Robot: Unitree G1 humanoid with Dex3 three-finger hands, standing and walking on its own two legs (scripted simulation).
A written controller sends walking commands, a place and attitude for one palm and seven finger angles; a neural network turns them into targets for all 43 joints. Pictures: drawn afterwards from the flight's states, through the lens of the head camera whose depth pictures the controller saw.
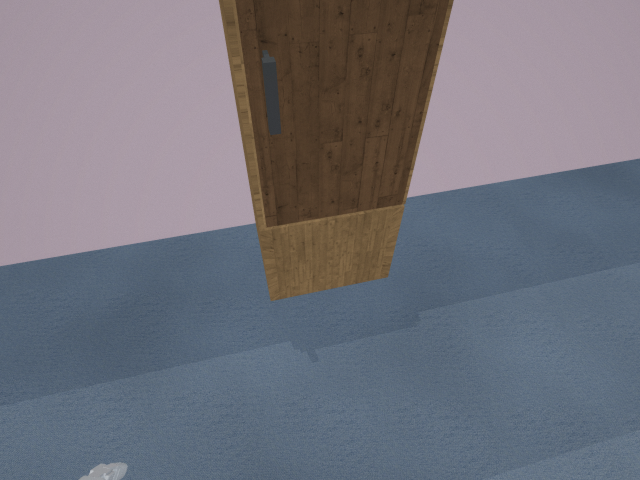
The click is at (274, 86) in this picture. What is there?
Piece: cupboard door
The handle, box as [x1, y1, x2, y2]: [261, 50, 280, 134]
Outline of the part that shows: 262,50 263,57 261,58 268,126 270,134 280,133 275,61 273,57 270,57 268,55 266,50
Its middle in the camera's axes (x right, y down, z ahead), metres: -0.11 -0.30 +0.80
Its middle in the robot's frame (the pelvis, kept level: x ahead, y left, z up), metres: +0.81 +0.16 +0.08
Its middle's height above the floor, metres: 0.85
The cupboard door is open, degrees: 0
